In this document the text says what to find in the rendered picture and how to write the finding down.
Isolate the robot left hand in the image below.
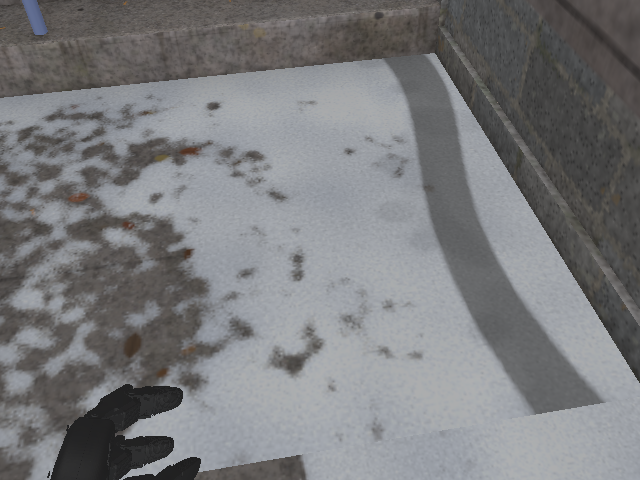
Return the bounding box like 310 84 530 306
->
47 384 201 480

